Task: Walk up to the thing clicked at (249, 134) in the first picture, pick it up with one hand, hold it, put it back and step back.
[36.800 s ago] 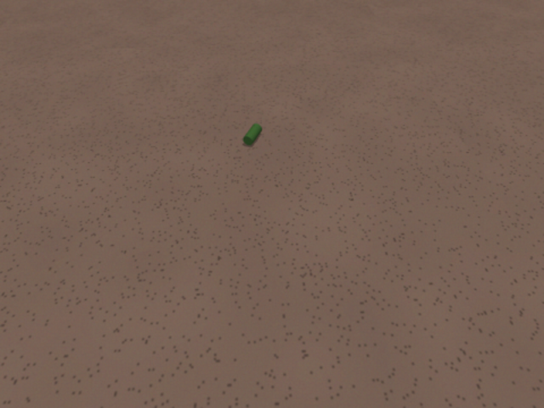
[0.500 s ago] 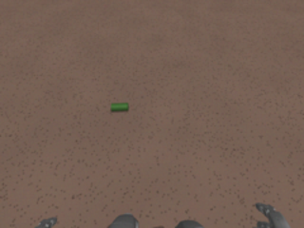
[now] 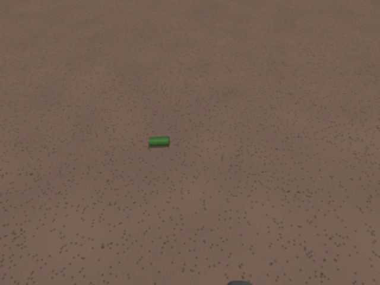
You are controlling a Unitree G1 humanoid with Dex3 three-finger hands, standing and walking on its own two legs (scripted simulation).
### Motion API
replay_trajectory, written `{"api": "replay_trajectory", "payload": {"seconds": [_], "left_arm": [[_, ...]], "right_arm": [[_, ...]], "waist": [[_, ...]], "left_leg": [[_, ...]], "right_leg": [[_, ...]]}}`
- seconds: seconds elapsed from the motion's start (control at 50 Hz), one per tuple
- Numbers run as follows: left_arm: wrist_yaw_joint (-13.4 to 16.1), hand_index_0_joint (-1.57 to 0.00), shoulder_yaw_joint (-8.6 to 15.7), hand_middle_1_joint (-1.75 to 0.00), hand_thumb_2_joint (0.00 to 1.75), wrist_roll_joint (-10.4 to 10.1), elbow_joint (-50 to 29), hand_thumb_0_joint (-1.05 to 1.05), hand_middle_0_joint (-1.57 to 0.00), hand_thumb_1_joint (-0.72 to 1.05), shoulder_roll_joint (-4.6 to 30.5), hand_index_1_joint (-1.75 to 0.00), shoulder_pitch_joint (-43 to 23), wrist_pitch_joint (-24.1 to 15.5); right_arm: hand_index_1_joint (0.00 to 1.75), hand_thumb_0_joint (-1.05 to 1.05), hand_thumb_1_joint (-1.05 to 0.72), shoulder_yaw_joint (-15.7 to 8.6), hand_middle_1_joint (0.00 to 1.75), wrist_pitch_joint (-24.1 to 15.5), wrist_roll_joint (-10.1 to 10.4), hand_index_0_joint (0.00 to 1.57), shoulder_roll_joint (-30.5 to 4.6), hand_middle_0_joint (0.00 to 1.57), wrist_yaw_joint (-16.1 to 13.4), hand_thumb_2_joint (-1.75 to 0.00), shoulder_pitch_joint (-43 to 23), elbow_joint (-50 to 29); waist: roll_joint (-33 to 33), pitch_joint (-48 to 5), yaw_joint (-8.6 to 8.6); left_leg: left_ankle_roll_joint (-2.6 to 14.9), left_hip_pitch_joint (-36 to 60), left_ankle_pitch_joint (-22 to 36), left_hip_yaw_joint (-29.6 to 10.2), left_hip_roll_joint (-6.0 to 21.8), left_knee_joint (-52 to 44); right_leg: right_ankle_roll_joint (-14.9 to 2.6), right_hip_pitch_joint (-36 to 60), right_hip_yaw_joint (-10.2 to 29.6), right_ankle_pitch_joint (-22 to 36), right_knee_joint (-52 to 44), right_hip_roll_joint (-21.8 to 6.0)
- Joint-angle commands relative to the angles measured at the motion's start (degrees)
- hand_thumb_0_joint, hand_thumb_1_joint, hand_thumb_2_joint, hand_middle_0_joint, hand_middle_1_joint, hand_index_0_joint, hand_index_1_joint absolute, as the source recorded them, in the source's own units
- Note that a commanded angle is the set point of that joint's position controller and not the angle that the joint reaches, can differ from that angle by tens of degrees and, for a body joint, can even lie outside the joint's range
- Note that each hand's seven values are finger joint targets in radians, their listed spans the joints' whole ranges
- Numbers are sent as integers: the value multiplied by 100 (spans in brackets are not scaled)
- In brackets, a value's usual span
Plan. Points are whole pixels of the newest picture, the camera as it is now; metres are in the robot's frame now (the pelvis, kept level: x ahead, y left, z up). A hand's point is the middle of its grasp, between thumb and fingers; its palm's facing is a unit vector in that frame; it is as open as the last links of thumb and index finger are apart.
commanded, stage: step back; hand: left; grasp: from above
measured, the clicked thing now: (159, 141) +1.09 +0.24 -0.73
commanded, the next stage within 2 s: stand in 0.68 s
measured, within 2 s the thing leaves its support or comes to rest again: neither
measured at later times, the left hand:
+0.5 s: hand out of the picture +0.15 +0.25 -0.14, palm faces +0.03 -0.92 -0.38, open 7.4 cm
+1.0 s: hand (93, 283) +0.15 +0.25 -0.14, palm faces +0.00 -0.95 -0.33, open 7.4 cm
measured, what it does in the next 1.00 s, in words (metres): steps on the spot: right foot, then left foot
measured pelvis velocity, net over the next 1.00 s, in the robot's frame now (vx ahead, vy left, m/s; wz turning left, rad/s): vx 0.07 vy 0.00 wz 0.01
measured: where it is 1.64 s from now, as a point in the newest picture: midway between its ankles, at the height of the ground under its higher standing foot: outside the picture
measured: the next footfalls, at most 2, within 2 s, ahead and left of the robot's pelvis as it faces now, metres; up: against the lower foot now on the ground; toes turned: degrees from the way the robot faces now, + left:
right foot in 0.16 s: +0.13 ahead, -0.13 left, +0.00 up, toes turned -2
left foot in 0.48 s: +0.10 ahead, +0.13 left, +0.00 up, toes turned +0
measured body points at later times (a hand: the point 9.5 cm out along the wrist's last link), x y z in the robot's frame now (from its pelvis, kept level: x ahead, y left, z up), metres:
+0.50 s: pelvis +0.05 -0.01 -0.01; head +0.07 -0.03 +0.44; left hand +0.14 +0.30 -0.12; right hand +0.10 -0.33 -0.14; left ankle +0.06 +0.13 -0.73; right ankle +0.09 -0.13 -0.73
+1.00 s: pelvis +0.07 +0.00 +0.01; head +0.07 +0.00 +0.46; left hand +0.15 +0.30 -0.12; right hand +0.19 -0.29 -0.11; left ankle +0.06 +0.13 -0.73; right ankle +0.09 -0.13 -0.73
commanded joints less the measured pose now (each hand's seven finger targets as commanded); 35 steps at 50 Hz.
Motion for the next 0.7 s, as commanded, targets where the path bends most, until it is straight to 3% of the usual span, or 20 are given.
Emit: {"api": "replay_trajectory", "payload": {"seconds": [0.0, 0.06, 0.12, 0.14, 0.16, 0.18, 0.2, 0.22, 0.28, 0.4, 0.46, 0.48, 0.5, 0.52, 0.54, 0.56, 0.6, 0.64, 0.66, 0.68], "left_arm": [[-8, -20, 241, -30, 90, -87, -559, 0, -20, 90, 1025, -30, -355, -350], [-55, -20, 245, -30, 90, -87, -551, 0, -20, 90, 909, -30, -525, -337], [23, -20, 258, -30, 90, -110, -224, 0, -20, 90, 797, -30, -30, -372], [80, -20, 283, -30, 90, -103, -88, 0, -20, 90, 873, -30, 250, -394], [135, -20, 373, -30, 90, -30, -64, 0, -20, 90, 1197, -30, 345, -427], [170, -20, 424, -30, 90, 6, -244, 0, -20, 90, 1611, -30, 80, -453], [148, -20, 422, -30, 90, 2, -391, 0, -20, 90, 1700, -30, -566, -410], [138, -20, 394, -30, 90, 10, -484, 0, -20, 90, 1600, -30, -853, -395], [149, -20, 309, -30, 90, -41, -411, 0, -20, 90, 1241, -30, -911, -450], [158, -20, 283, -30, 90, -96, -305, 0, -20, 90, 1198, -30, -1012, -410], [152, -20, 186, -30, 90, -125, -356, 0, -20, 90, 1062, -30, -1207, -307], [158, -20, 124, -30, 90, -148, -367, 0, -20, 90, 902, -30, -1135, -292], [159, -20, 83, -30, 90, -214, -354, 0, -20, 90, 750, -30, -1103, -282], [169, -20, 87, -30, 90, -272, -220, 0, -20, 90, 809, -30, -1127, -253], [179, -20, 101, -30, 90, -230, -89, 0, -20, 90, 840, -30, -1007, -267], [182, -20, 72, -30, 90, -199, -17, 0, -20, 90, 839, -30, -909, -301], [168, -20, 116, -30, 90, -187, 26, 0, -20, 90, 1048, -30, -958, -360], [186, -20, 109, -30, 90, -222, 37, 0, -20, 90, 1100, -30, -1085, -347], [126, -20, -86, -30, 90, -244, 224, 0, -20, 90, 698, -30, -999, -290], [103, -20, -115, -30, 90, -237, 216, 0, -20, 90, 643, -30, -1067, -280]], "right_arm": [[30, 0, -90, -340, 30, -240, 53, 20, -1589, 20, -197, -90, -217, -456], [30, 0, -90, -320, 30, -213, 60, 20, -1612, 20, -211, -90, -240, -481], [30, 0, -90, -184, 30, -86, 139, 20, -1390, 20, -233, -90, -712, -608], [30, 0, -90, -77, 30, -44, 198, 20, -1099, 20, -247, -90, -682, -635], [30, 0, -90, 37, 30, -26, 229, 20, -748, 20, -269, -90, -488, -666], [30, 0, -90, 99, 30, 29, 222, 20, -623, 20, -320, -90, -227, -635], [30, 0, -90, -74, 30, 127, 183, 20, -1149, 20, -376, -90, -2, -383], [30, 0, -90, -146, 30, 134, 186, 20, -1320, 20, -369, -90, 169, -228], [30, 0, -90, -61, 30, 118, 190, 20, -1200, 20, -327, -90, 42, -38], [30, 0, -90, -16, 30, 62, 100, 20, -1095, 20, -311, -90, -66, 84], [30, 0, -90, -93, 30, 18, 36, 20, -1154, 20, -323, -90, 10, 233], [30, 0, -90, -151, 30, -7, 5, 20, -1330, 20, -339, -90, -102, 191], [30, 0, -90, -159, 30, -40, -1, 20, -1536, 20, -343, -90, -413, 96], [30, 0, -90, -135, 30, -35, 62, 20, -1693, 20, -311, -90, -917, 18], [30, 0, -90, -100, 30, -25, 61, 20, -1611, 20, -281, -90, -1128, 9], [30, 0, -90, -40, 30, -16, 76, 20, -1421, 20, -270, -90, -1202, 66], [30, 0, -90, 4, 30, -19, 127, 20, -1257, 20, -295, -90, -1011, 100], [30, 0, -90, -10, 30, -3, 143, 20, -1232, 20, -314, -90, -860, 223], [30, 0, -90, 88, 30, -106, 215, 20, -1272, 20, -290, -90, -838, 246], [30, 0, -90, 70, 30, -165, 198, 20, -1369, 20, -286, -90, -1005, 251]], "waist": [[986, 221, -14], [1231, 155, -102], [1037, -216, 300], [652, -391, 451], [-401, -570, 454], [-1002, -564, 316], [-547, -370, 169], [-547, -96, 32], [-455, -12, 77], [-800, -408, 83], [-531, -466, -100], [-130, -581, -69], [450, -639, 57], [741, -441, 198], [769, -382, 252], [552, -450, 331], [280, -767, 166], [342, -906, 47], [453, -831, 60], [528, -723, 80]], "left_leg": [[1066, 622, 36, -1531, 1380, -1323], [1020, -112, 691, -1174, 1306, -1193], [666, -932, 773, -512, 937, -197], [432, -1169, 395, -351, 711, 346], [214, -1627, -453, -121, 233, 1329], [24, -1816, -1616, -265, -243, 1882], [31, -1147, -1773, -542, 57, 2308], [16, -957, -1765, -494, 155, 2290], [47, -1198, -1085, -644, 209, 2205], [-55, -554, -869, 94, 259, 750], [18, 208, 388, 146, 175, -482], [152, 352, 799, -446, 573, -665], [440, 40, 1031, -1297, 1207, -905], [758, -590, 640, -1350, 1392, -884], [829, -886, 615, -1273, 1427, -765], [633, -766, 848, -892, 1221, -602], [255, -427, 1563, -423, 752, -214], [182, -173, 1683, -397, 724, -290], [220, -36, 1595, -678, 902, -845], [250, 95, 2179, -763, 1033, -915]], "right_leg": [[-34, -1222, 88, 284, -209, -248], [47, -205, -155, 509, -947, -85], [54, 1395, -517, 1672, -2297, 247], [41, 1931, -306, 1953, -2611, 184], [-71, 2194, 879, 1740, -2983, -557], [-446, 1661, 2751, 587, -3749, -1751], [-893, 612, 2981, -1026, -3964, -2071], [-1084, 229, 2941, -1088, -3875, -1981], [-716, 451, 1740, 178, -3550, -1379], [-751, 617, 980, 2156, -2915, -1300], [-435, 200, 634, 2174, -2282, -1013], [-257, 79, 472, 2423, -1938, -824], [-51, 154, 159, 1950, -1614, -385], [19, 512, -194, 787, -1555, 44], [10, 975, -134, 649, -1684, 7], [-13, 1143, -54, 1174, -2132, -146], [-155, 1346, 432, 2788, -2209, -556], [-215, 1293, 462, 3038, -2159, -684], [-123, 1302, 273, 2758, -2235, -471], [-42, 1308, 166, 2909, -2273, -378]]}}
